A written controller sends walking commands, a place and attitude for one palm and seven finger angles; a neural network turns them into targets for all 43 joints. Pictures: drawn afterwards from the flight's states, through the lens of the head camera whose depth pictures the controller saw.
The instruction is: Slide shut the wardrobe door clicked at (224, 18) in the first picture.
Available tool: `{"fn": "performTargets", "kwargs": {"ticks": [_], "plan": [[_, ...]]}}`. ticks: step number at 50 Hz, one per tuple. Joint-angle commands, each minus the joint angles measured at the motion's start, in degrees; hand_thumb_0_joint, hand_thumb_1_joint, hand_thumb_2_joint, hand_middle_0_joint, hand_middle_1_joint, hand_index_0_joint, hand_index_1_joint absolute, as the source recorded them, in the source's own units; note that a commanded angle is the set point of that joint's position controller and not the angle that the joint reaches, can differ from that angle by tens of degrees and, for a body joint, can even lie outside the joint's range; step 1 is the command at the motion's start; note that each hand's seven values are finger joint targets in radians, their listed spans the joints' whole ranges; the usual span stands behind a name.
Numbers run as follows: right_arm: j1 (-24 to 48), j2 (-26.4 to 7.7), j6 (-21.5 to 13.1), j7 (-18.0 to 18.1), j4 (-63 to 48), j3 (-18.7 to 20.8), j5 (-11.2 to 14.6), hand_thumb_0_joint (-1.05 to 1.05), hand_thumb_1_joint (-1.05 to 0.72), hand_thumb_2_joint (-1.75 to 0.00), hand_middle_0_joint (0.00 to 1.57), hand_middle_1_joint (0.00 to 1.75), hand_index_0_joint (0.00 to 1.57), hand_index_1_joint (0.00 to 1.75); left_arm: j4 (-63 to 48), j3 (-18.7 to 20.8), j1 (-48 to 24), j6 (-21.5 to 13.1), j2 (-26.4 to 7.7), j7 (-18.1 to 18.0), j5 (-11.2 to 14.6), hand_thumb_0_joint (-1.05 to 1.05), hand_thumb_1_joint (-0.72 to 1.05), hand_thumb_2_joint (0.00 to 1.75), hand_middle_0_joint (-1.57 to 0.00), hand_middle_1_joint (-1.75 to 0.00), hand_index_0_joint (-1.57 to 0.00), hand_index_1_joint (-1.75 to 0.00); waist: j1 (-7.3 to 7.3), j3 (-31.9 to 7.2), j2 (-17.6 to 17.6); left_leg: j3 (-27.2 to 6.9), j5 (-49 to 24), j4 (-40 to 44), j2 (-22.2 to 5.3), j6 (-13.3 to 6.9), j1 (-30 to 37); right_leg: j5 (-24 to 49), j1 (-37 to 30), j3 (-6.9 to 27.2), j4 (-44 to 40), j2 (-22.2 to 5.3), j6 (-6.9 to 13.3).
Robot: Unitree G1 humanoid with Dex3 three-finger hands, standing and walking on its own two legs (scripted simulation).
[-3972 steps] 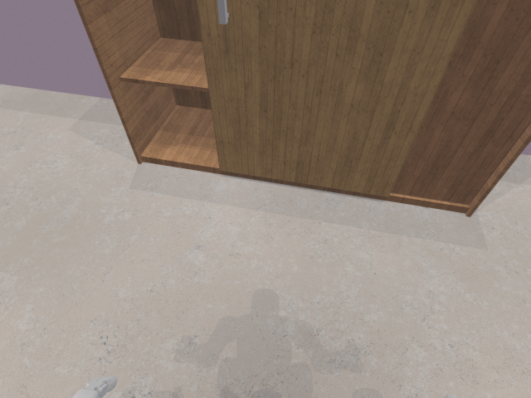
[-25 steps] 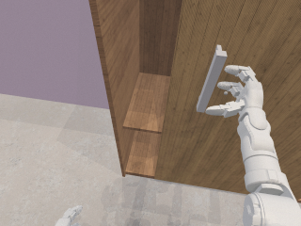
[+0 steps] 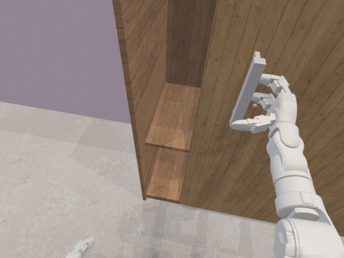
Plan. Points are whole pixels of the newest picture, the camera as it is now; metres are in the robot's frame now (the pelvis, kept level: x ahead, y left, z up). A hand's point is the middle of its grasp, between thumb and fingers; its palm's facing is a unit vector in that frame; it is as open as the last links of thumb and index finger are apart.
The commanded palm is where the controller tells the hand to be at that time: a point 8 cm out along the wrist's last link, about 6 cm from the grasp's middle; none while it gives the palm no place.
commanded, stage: move the hooked fingers beside the handle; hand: right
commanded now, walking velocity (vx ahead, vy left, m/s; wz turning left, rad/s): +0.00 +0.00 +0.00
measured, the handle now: (244, 92) +0.49 -0.12 +0.15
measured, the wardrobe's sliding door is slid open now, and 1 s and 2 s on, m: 0.20 0.20 0.20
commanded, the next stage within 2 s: none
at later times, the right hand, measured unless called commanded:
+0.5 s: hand (259, 108) +0.43 -0.15 +0.15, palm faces +0.11 +0.99 +0.01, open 14.0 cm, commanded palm +0.40 -0.19 +0.15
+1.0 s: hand (270, 113) +0.41 -0.16 +0.16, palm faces +0.11 +0.99 +0.00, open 14.0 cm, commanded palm +0.38 -0.21 +0.15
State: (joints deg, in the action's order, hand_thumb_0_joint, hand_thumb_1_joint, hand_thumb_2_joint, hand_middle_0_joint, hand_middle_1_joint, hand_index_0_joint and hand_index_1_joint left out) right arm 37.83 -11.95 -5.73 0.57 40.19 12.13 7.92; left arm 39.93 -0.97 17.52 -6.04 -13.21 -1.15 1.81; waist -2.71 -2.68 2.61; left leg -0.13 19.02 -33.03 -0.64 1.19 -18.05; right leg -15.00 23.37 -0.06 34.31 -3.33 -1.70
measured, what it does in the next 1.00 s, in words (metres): stands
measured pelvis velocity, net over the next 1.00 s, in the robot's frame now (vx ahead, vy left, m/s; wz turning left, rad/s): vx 0.01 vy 0.00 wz -0.01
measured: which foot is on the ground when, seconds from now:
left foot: down 0.00-1.00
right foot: down 0.00-1.00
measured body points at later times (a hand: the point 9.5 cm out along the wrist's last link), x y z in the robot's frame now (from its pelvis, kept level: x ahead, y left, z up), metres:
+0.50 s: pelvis +0.01 +0.00 +0.00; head +0.02 +0.02 +0.45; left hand +0.12 +0.24 -0.11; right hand +0.42 -0.20 +0.16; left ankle -0.02 +0.13 -0.73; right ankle +0.03 -0.14 -0.73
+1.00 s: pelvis +0.01 +0.00 +0.00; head +0.01 +0.02 +0.45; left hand +0.14 +0.24 -0.10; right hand +0.39 -0.22 +0.16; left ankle -0.02 +0.13 -0.73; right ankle +0.03 -0.14 -0.73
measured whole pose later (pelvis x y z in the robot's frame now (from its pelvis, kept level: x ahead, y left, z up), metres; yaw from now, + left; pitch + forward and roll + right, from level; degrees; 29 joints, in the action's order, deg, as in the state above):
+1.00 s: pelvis +0.01 +0.00 +0.00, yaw +0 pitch +2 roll +1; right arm 28.7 -13.3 -1.6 -1.7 28.3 12.0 9.7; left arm 38.2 -1.2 15.4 -4.7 -13.3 -2.1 2.2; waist -1.1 -2.8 2.8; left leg 0.4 19.1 -31.1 -0.6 1.0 -14.2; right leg -15.2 20.0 0.4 32.9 -3.3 -1.9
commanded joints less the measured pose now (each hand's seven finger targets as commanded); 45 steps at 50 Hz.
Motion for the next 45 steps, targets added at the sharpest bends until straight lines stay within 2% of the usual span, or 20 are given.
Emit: {"fn": "performTargets", "kwargs": {"ticks": [1,4,5,7,10,14,16,19,20,23,24,26,29,31,34,37,38,39,42,45], "plan": [[27.6,-9.4,-3.1,0.2,-13.1,0.5,-0.2,0.0,0.5,-0.3,0.3,1.2,0.3,1.2,-6.8,2.7,-1.8,-2.4,-7.0,-0.6,0.5,0.0,0.9,0.9,-0.2,-0.3,-0.2,-0.3,-0.54,-15.4,-2.6,2.7,-14.0,5.4,2.9,-1.1,-1.1,8.0,-12.1,-1.6,-3.2,3.1,3.2],[27.5,-9.4,-3.0,0.1,-14.6,0.7,0.2,0.0,0.5,-0.3,0.3,1.2,0.3,1.2,-7.0,2.9,-1.6,-2.6,-7.1,-0.6,0.5,0.0,0.9,0.9,-0.2,-0.3,-0.2,-0.3,-0.35,-17.5,-3.1,2.8,-15.7,5.0,3.0,-1.2,0.0,9.5,-13.0,-1.4,-3.0,3.0,3.2],[26.7,-7.1,-2.7,-0.1,-14.8,-1.1,0.2,0.0,0.5,-0.3,0.3,1.2,0.3,1.2,-7.2,2.8,-1.9,-2.6,-6.8,-0.5,0.6,0.0,0.9,0.9,-0.2,-0.3,-0.2,-0.3,-0.33,-17.1,-1.1,2.9,-15.9,5.0,3.0,-1.3,-0.5,9.9,-13.5,-1.6,-2.9,3.1,3.0],[26.9,-6.2,-2.5,0.1,-15.5,-1.7,0.2,0.0,0.5,-0.3,0.3,1.2,0.3,1.2,-7.0,3.0,-1.7,-2.8,-6.7,-0.4,0.6,0.0,0.9,0.9,-0.2,-0.3,-0.2,-0.3,-0.59,-17.9,-1.6,3.1,-16.3,4.8,3.1,-1.4,-1.1,10.8,-14.6,-1.3,-2.6,2.9,3.0],[25.9,-8.5,-2.0,0.5,-15.0,0.2,0.2,0.0,0.5,-0.3,0.3,1.2,0.3,1.2,-6.9,3.0,-1.5,-2.5,-7.1,-0.5,0.5,0.0,0.9,0.9,-0.2,-0.3,-0.2,-0.3,-0.36,-17.4,-4.1,3.0,-17.2,4.8,3.1,-1.2,-0.2,10.9,-13.4,-1.4,-2.6,3.1,3.2],[25.4,-7.5,-2.0,0.5,-17.9,-0.7,-0.2,0.0,0.5,-0.3,0.3,1.2,0.3,1.2,-7.2,2.8,-1.9,-2.3,-6.7,-0.3,0.4,0.0,0.9,0.9,-0.2,-0.3,-0.2,-0.3,-0.04,-18.3,-1.2,3.2,-19.9,4.2,3.0,-1.4,0.6,13.6,-14.7,-1.4,-2.3,3.2,3.1],[22.7,-8.4,-1.9,0.4,-18.9,0.6,0.1,0.0,0.5,-0.3,0.3,1.2,0.3,1.2,-7.5,2.9,-2.0,-2.2,-6.8,-0.3,0.2,0.0,0.9,0.9,-0.2,-0.3,-0.2,-0.3,0.69,-19.4,-1.6,3.1,-21.8,4.0,2.9,-1.4,1.7,15.1,-15.1,-1.6,-2.2,3.2,3.1],[19.2,-10.6,-1.4,0.0,-19.3,3.0,0.9,0.0,0.5,-0.3,0.3,1.2,0.3,1.2,-8.1,2.8,-2.4,-1.7,-7.1,-0.4,0.2,0.0,0.9,0.9,-0.2,-0.3,-0.2,-0.3,1.29,-18.7,-5.9,3.1,-23.8,4.2,2.9,-1.1,4.2,15.4,-13.2,-1.9,-2.7,3.3,3.4],[17.8,-10.9,-1.0,-0.4,-18.7,3.4,1.1,0.0,0.5,-0.3,0.3,1.2,0.3,1.2,-8.3,2.8,-2.9,-1.5,-7.0,-0.6,0.4,0.0,0.9,0.9,-0.2,-0.3,-0.2,-0.3,1.52,-17.7,-6.0,2.9,-23.8,4.4,2.8,-1.0,4.3,15.0,-12.6,-2.3,-2.8,3.3,3.4],[18.5,-10.7,-0.6,-0.9,-20.6,2.2,0.7,0.0,0.5,-0.3,0.3,1.2,0.3,1.2,-8.5,2.6,-3.5,-1.0,-6.8,-0.9,0.5,0.0,0.9,0.9,-0.2,-0.3,-0.2,-0.3,1.21,-15.5,-3.5,2.8,-22.8,4.9,2.6,-1.2,3.7,14.5,-12.8,-2.4,-2.9,3.4,3.4],[19.6,-10.0,-0.6,-1.1,-21.5,1.3,0.6,0.0,0.5,-0.3,0.3,1.2,0.3,1.2,-8.7,2.4,-3.9,-1.1,-6.7,-0.9,0.6,0.0,0.9,0.9,-0.2,-0.3,-0.2,-0.3,0.73,-15.3,-1.6,2.7,-22.1,5.0,2.6,-1.2,2.6,13.9,-13.4,-2.4,-3.1,3.2,3.3],[19.6,-9.6,-0.5,-1.3,-22.8,0.8,0.7,0.0,0.5,-0.3,0.3,1.2,0.3,1.2,-8.7,2.6,-3.9,-1.2,-6.6,-1.0,0.6,0.0,0.9,0.9,-0.2,-0.3,-0.2,-0.3,0.78,-16.0,-0.6,2.8,-22.0,4.9,2.8,-1.4,2.3,14.5,-14.8,-2.1,-2.9,3.1,3.2],[19.4,-7.7,-0.4,-1.8,-24.8,-0.9,1.4,0.0,0.5,-0.3,0.3,1.2,0.3,1.2,-8.8,2.7,-4.0,-1.5,-6.7,-1.0,0.7,0.0,0.9,0.9,-0.2,-0.3,-0.2,-0.3,0.29,-17.5,-1.6,3.1,-23.3,4.8,2.9,-1.4,2.9,15.9,-15.9,-1.7,-2.6,3.1,3.2],[18.2,-9.1,-0.1,-1.9,-25.2,0.6,1.8,0.0,0.5,-0.3,0.3,1.2,0.3,1.2,-8.5,3.0,-3.9,-1.6,-6.9,-1.1,0.7,0.0,0.9,0.9,-0.2,-0.3,-0.2,-0.3,0.6,-18.6,-2.2,3.1,-23.8,4.8,2.9,-1.3,3.2,16.4,-16.6,-1.7,-2.5,3.2,3.2],[17.8,-7.7,0.7,-1.8,-24.7,-0.6,1.8,0.0,0.5,-0.3,0.3,1.2,0.3,1.2,-8.5,2.7,-4.4,-1.6,-6.9,-1.1,0.7,0.0,0.9,0.9,-0.2,-0.3,-0.2,-0.3,0.43,-16.7,-3.3,3.3,-23.1,5.1,2.8,-1.1,2.8,15.3,-15.4,-1.6,-2.9,3.3,3.2],[14.8,-11.2,1.5,-1.3,-23.7,2.8,1.6,0.0,0.5,-0.3,0.3,1.2,0.3,1.2,-8.6,2.6,-4.7,-1.1,-7.0,-1.3,0.6,0.0,0.9,0.9,-0.2,-0.3,-0.2,-0.3,1.5,-16.5,-3.9,3.2,-23.0,5.2,2.6,-1.1,3.6,15.3,-14.7,-1.9,-3.3,3.4,3.2],[14.9,-9.9,1.6,-1.4,-24.1,1.4,1.3,0.0,0.5,-0.3,0.3,1.2,0.3,1.2,-8.6,2.4,-4.9,-0.9,-6.8,-1.2,0.6,0.0,0.9,0.9,-0.2,-0.3,-0.2,-0.3,1.57,-15.6,-2.2,3.1,-22.2,5.5,2.5,-1.3,3.8,14.7,-14.4,-2.0,-3.3,3.6,3.1],[16.1,-10.6,1.6,-1.2,-24.1,2.0,1.5,0.0,0.5,-0.3,0.3,1.2,0.3,1.2,-8.8,2.3,-5.1,-1.0,-6.8,-1.3,0.6,0.0,0.9,0.9,-0.2,-0.3,-0.2,-0.3,1.15,-15.1,-2.8,3.0,-21.6,5.7,2.5,-1.2,3.1,14.0,-14.2,-1.8,-3.4,3.4,3.2],[15.8,-12.3,1.3,-1.5,-24.6,3.4,1.6,0.0,0.5,-0.3,0.3,1.2,0.3,1.2,-9.1,2.2,-5.5,-0.8,-6.8,-1.6,0.6,0.0,0.9,0.9,-0.2,-0.3,-0.2,-0.3,1.56,-15.7,-2.8,2.8,-21.5,5.6,2.5,-1.2,3.8,13.9,-14.3,-1.9,-3.7,3.4,3.2],[16.8,-11.2,0.4,-2.2,-25.5,2.0,1.8,0.0,0.5,-0.3,0.3,1.2,0.3,1.2,-9.2,2.1,-5.8,-1.1,-6.6,-1.6,0.7,0.0,0.9,0.9,-0.2,-0.3,-0.2,-0.3,1.12,-15.4,-2.4,2.9,-20.6,5.8,2.7,-1.3,3.5,13.3,-14.9,-1.7,-3.7,3.4,3.2]]}}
